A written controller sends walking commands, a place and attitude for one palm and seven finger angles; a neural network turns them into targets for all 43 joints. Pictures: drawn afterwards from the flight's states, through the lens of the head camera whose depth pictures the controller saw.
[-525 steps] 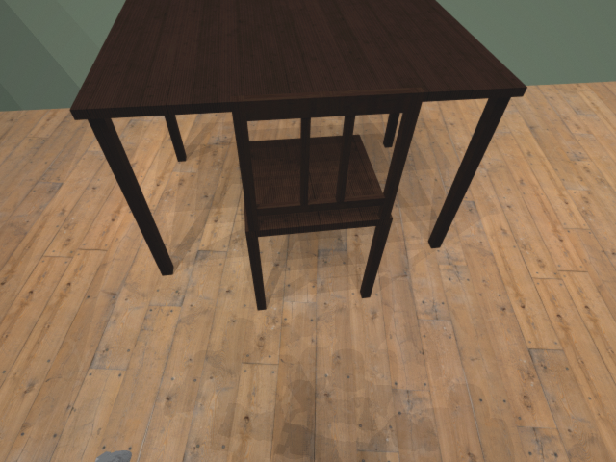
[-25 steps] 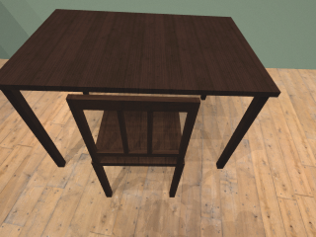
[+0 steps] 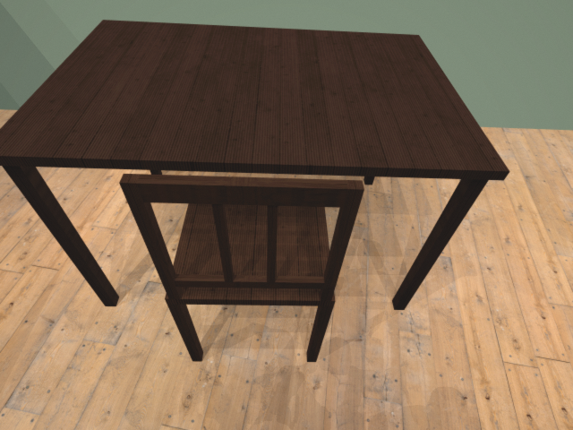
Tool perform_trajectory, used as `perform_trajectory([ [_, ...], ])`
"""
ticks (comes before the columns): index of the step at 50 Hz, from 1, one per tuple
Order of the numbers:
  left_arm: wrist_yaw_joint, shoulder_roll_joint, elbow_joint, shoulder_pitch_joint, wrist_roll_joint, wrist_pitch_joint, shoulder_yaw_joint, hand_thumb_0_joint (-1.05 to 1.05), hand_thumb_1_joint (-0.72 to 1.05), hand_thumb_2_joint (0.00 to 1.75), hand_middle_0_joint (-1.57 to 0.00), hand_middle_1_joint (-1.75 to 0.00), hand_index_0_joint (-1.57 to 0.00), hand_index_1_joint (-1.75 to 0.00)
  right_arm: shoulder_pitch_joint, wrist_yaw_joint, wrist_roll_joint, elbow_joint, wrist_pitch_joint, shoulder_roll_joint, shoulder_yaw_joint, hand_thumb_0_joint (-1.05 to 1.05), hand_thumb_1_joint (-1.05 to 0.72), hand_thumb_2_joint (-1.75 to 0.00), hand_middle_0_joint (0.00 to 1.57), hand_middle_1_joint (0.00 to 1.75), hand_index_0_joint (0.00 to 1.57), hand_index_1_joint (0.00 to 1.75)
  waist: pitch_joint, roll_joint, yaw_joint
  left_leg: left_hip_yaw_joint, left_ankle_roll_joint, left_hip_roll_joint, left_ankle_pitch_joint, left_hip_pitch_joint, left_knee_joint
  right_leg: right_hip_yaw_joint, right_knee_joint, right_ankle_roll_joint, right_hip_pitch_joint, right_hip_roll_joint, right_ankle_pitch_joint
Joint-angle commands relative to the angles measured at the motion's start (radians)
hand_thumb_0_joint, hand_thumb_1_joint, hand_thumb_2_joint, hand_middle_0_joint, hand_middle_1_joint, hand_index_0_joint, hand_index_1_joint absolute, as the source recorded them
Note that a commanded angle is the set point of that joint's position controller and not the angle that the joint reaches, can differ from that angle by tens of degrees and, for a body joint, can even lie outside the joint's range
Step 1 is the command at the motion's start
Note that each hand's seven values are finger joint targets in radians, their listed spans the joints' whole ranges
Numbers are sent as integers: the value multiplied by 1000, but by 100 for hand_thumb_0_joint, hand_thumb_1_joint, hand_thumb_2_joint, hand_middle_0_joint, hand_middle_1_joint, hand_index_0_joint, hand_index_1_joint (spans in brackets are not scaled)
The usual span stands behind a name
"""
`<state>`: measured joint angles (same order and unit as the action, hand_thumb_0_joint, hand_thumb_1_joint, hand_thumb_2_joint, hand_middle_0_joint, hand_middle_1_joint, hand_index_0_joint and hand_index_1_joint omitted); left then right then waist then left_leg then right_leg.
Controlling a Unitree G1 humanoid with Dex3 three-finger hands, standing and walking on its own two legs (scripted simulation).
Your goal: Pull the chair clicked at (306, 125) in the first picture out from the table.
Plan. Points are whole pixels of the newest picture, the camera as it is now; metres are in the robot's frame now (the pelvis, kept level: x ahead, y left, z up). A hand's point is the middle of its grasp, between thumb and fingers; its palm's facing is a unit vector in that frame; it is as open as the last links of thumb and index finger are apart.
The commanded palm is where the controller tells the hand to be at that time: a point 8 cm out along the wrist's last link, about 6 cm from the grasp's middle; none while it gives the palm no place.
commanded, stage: shuffle to correct the standing spot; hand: left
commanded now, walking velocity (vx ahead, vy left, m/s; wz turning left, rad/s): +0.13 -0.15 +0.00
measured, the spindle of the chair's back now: (224, 244) +0.48 +0.15 -0.11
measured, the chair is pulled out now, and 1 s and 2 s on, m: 0.00 0.00 0.00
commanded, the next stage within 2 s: come to a stop and stand still in 0.10 s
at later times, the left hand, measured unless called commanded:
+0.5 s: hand out of the picture +0.01 +0.09 -0.18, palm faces +0.10 -0.98 -0.16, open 7.3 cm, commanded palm none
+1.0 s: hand out of the picture +0.04 +0.22 -0.17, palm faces +0.05 -0.97 -0.24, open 7.3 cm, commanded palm none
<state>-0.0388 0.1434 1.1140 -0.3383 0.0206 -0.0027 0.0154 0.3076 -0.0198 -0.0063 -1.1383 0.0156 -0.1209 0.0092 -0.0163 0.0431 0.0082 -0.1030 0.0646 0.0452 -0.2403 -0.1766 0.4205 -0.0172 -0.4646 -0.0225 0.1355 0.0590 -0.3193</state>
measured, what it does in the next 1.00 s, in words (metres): stands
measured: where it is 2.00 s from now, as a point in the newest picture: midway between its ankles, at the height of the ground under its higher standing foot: outside the picture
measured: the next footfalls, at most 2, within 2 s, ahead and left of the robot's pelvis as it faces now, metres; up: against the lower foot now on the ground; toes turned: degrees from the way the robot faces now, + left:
right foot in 1.18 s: -0.05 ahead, -0.08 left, +0.00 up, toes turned -2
left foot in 1.34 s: -0.02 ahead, +0.12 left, +0.00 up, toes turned +1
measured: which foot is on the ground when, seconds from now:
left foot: down 0.00-1.00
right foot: down 0.00-0.80, up 0.82-1.00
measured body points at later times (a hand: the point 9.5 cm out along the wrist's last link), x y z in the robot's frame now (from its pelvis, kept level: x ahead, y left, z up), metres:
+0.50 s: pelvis +0.05 -0.05 +0.00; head +0.07 -0.05 +0.45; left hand +0.00 +0.14 -0.16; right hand +0.08 -0.28 -0.16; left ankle +0.00 +0.07 -0.73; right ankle -0.04 -0.14 -0.73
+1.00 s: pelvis -0.03 +0.03 -0.01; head -0.03 +0.04 +0.44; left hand +0.04 +0.27 -0.16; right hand +0.04 -0.21 -0.15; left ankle +0.02 +0.06 -0.74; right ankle -0.02 -0.13 -0.70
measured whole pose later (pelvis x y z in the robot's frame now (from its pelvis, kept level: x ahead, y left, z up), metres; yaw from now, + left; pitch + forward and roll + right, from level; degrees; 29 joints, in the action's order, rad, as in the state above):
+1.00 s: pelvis -0.03 +0.03 -0.01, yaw +0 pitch -3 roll -2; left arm -0.05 0.20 0.92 -0.24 0.02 -0.04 -0.01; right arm 0.24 -0.01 -0.02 -0.93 -0.02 -0.19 -0.01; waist -0.04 -0.02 -0.01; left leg -0.09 0.15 0.08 -0.23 -0.28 0.56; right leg -0.01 -0.90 0.01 0.36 0.04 -0.46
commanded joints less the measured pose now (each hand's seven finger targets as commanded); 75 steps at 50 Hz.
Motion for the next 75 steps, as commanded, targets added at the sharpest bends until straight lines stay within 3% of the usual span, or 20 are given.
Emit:
perform_trajectory([
  [1, 8, 52, -16, -89, 12, 9, -14, 0, 90, 90, -20, -30, -20, -30, 67, -11, -6, 24, 6, -145, -32, 0, -90, -90, 20, 30, 20, 30, -132, -123, -3, 293, 43, -225, -282, -49, -233, -60, -24, 37, 165, -5, -66],
  [10, 4, 55, 7, -165, 3, 27, -31, 0, 90, 90, -20, -30, -20, -30, 83, -26, -7, 20, 22, -105, -36, 0, -90, -90, 20, 30, 20, 30, -33, -8, -10, 138, 24, -174, 252, -8, 46, 2, 19, 76, 51, 27, 242],
  [17, -24, 98, 15, -178, -9, 55, -30, 0, 90, 90, -20, -30, -20, -30, 23, -29, 6, 31, 10, -50, -5, 0, -90, -90, 20, 30, 20, 30, -24, 61, -14, 44, -54, -87, 45, -111, 112, 85, -7, 56, -134, 148, 1195],
  [31, -26, 126, -92, -61, 3, 13, -52, 0, 90, 90, -20, -30, -20, -30, -41, -18, 0, 121, -23, -124, -44, 0, -90, -90, 20, 30, 20, 30, 3, -32, -11, 74, -43, -149, 357, 67, 70, 71, -11, 78, 70, 113, 564],
  [32, -54, 149, -67, -141, 11, 53, -50, 0, 90, 90, -20, -30, -20, -30, -150, -14, 2, 212, -5, -164, -54, 0, -90, -90, 20, 30, 20, 30, -58, 6, -39, -3, -59, -131, 340, -3, 345, 146, 61, -19, 136, 125, 1104],
  [33, -45, 207, -119, -149, 20, 66, -70, 0, 90, 90, -20, -30, -20, -30, -91, 0, 2, 254, -7, -102, -51, 0, -90, -90, 20, 30, 20, 30, 19, 187, -30, 37, -36, -46, -143, -267, 401, 207, -43, 12, -146, 184, 1426],
  [35, -46, 205, -141, -123, 17, 78, -70, 0, 90, 90, -20, -30, -20, -30, -108, 3, -2, 270, -5, -128, -57, 0, -90, -90, 20, 30, 20, 30, 149, 210, -20, 32, -27, -31, -246, -358, 382, 175, -127, 107, -323, 209, 1593],
  [38, -40, 206, -223, 10, -1, 52, -67, 0, 90, 90, -20, -30, -20, -30, 17, 6, -1, 238, 4, -140, -57, 0, -90, -90, 20, 30, 20, 30, 194, 59, 60, 38, -12, -21, 114, -25, 71, 75, -279, 109, -114, 129, 1069],
  [39, -35, 176, -236, 30, -12, 40, -61, 0, 90, 90, -20, -30, -20, -30, 67, 2, -11, 222, 5, -182, -63, 0, -90, -90, 20, 30, 20, 30, 175, -74, 77, 161, 34, -138, 393, 159, 56, 31, -381, 73, 105, 48, 630],
  [40, -28, 130, -247, 37, -24, 30, -44, 0, 90, 90, -20, -30, -20, -30, 74, -3, -13, 226, 10, -225, -68, 0, -90, -90, 20, 30, 20, 30, 160, -339, 56, 396, 148, -313, 775, 176, -6, -3, -523, 30, 248, -63, -180],
  [41, -26, 134, -248, 15, -20, 8, -48, 0, 90, 90, -20, -30, -20, -30, 6, -3, -13, 247, -6, -211, -55, 0, -90, -90, 20, 30, 20, 30, 93, -270, 13, 366, 198, -336, 698, 85, -21, 49, -564, 26, 259, -57, -319],
  [45, -6, 130, -217, 12, 1, -23, -46, 0, 90, 90, -20, -30, -20, -30, -122, 6, -19, 287, -9, -177, -36, 0, -90, -90, 20, 30, 20, 30, -137, -182, -49, 307, 153, -242, 108, -291, -142, 4, -488, 27, 180, -21, -178],
  [52, -7, 132, -216, -42, 8, -35, -53, 0, 90, 90, -20, -30, -20, -30, -51, 14, -20, 273, -24, -208, -54, 0, -90, -90, 20, 30, 20, 30, -50, -93, -28, 415, 86, -249, -408, -277, -266, -5, -363, 52, 139, -42, -148],
  [58, -17, 132, -159, -200, 4, -28, -55, 0, 90, 90, -20, -30, -20, -30, -5, 11, -10, 236, -43, -184, -56, 0, -90, -90, 20, 30, 20, 30, -43, -46, -41, 289, -105, -131, -309, -240, -233, 24, 83, 120, -20, -40, -114],
  [61, -23, 174, -197, -22, 2, -3, -53, 0, 90, 90, -20, -30, -20, -30, 48, 7, -7, 204, -60, -130, -56, 0, -90, -90, 20, 30, 20, 30, -82, 192, 41, 107, -84, -6, -113, -43, 258, 342, 336, 262, 373, 234, -430],
  [65, -27, 159, -241, 140, -2, 16, -60, 0, 90, 90, -20, -30, -20, -30, 168, 18, -1, 146, -44, -98, -48, 0, -90, -90, 20, 30, 20, 30, -73, 69, 103, 118, -57, -51, -67, -6, 318, 122, 219, 186, 369, 149, -116],
  [67, -17, 135, -189, 22, -2, 8, -51, 0, 90, 90, -20, -30, -20, -30, 155, 13, -6, 133, -19, -98, -33, 0, -90, -90, 20, 30, 20, 30, -93, -73, 42, 159, -54, -61, -66, -33, -13, 107, -3, 119, 272, 72, -109],
  [69, -13, 84, -153, -108, -9, 0, -44, 0, 90, 90, -20, -30, -20, -30, 125, -6, -11, 143, 7, -155, -32, 0, -90, -90, 20, 30, 20, 30, -35, -294, -26, 386, 23, -236, 77, -77, -137, 12, -154, 52, 203, -40, -116],
  [71, -13, 90, -119, -82, -8, -13, -40, 0, 90, 90, -20, -30, -20, -30, 125, -28, -10, 120, 16, -146, -24, 0, -90, -90, 20, 30, 20, 30, -7, -242, -19, 493, 10, -272, 175, -13, -216, 42, -297, 47, 235, -41, -175],
  [75, -7, 79, -91, -49, -5, -18, -43, 0, 90, 90, -20, -30, -20, -30, 112, -39, -2, 96, 21, -122, -18, 0, -90, -90, 20, 30, 20, 30, -6, -96, -21, 411, -30, -261, 252, 29, -222, 75, -367, 38, 239, -15, -113],
])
